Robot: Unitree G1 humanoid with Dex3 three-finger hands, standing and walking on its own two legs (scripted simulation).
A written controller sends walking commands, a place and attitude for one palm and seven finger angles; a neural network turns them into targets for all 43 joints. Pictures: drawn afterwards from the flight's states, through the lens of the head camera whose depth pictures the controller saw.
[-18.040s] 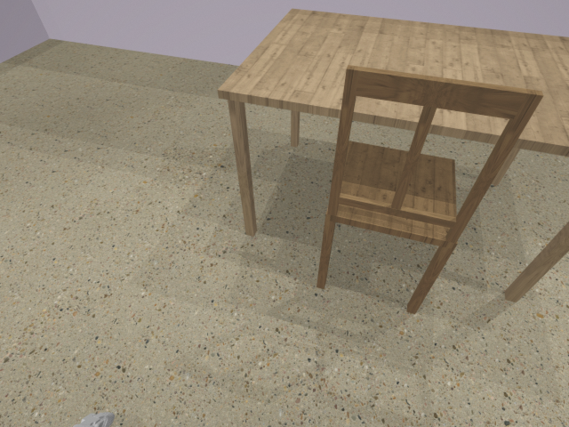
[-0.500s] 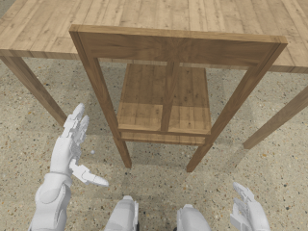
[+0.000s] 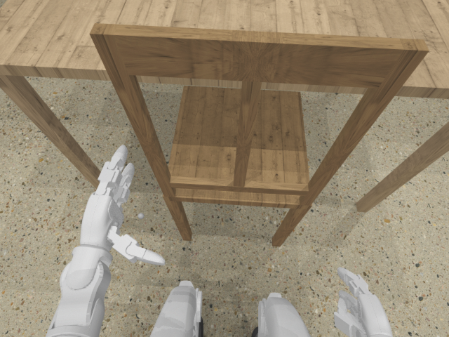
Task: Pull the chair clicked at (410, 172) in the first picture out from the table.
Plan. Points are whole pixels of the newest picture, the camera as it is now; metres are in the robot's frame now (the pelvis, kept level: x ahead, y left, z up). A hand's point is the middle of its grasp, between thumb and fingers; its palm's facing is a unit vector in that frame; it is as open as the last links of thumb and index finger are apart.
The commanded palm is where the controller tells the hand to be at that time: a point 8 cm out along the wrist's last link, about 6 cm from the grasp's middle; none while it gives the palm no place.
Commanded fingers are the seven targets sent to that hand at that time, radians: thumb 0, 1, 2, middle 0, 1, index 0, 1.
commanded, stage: aim the fingers beside a spindle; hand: left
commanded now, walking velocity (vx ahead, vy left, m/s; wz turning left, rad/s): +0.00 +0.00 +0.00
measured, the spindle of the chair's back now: (243, 144) +0.45 -0.01 +0.04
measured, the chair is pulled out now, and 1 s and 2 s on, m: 0.00 0.00 0.00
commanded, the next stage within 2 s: push the fingers through the gap in 0.36 s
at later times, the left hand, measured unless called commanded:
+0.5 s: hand (141, 219) +0.30 +0.15 +0.02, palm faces -0.05 -1.00 -0.05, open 16.9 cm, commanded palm +0.29 +0.20 +0.02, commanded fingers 0.00 -0.50 0.30 -0.06 -0.08 -0.06 -0.08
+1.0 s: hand (144, 188) +0.36 +0.16 +0.02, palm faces -0.05 -1.00 -0.04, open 16.9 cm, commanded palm +0.35 +0.20 +0.02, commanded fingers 0.00 -0.50 0.30 -0.06 -0.08 -0.06 -0.08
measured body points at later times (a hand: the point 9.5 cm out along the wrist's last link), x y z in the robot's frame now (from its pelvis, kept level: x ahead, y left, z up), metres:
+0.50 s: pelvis +0.00 +0.00 +0.00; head +0.11 +0.00 +0.43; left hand +0.30 +0.21 +0.02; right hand +0.17 -0.25 -0.10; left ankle +0.05 +0.12 -0.62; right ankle +0.01 -0.12 -0.62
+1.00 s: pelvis +0.00 +0.00 +0.00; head +0.12 +0.01 +0.43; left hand +0.36 +0.21 +0.02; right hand +0.14 -0.25 -0.11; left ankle +0.05 +0.12 -0.62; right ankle +0.01 -0.12 -0.62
